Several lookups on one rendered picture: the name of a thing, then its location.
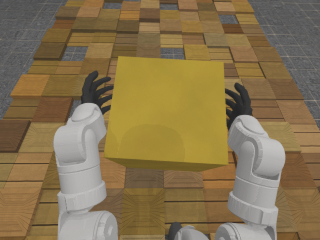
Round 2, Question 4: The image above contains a right robot foot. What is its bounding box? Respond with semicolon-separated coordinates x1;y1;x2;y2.
168;222;182;240

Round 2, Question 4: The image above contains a right robot thigh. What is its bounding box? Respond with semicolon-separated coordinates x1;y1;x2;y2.
175;228;209;240

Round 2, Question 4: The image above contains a left robot upper arm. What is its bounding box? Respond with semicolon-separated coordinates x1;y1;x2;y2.
58;210;118;240

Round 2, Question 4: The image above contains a carton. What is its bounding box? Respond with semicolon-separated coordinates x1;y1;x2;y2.
103;56;229;172

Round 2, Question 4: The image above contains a left robot hand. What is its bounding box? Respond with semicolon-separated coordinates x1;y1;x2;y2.
81;70;114;115

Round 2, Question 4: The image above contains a left robot forearm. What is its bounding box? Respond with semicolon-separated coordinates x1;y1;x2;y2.
53;103;107;240

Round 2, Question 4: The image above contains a right robot upper arm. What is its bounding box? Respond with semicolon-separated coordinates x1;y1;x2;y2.
214;222;272;240

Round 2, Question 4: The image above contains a right robot forearm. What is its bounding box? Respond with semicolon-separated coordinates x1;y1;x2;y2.
227;115;286;240

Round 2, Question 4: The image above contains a right robot hand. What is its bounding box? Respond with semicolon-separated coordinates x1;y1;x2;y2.
225;82;253;130

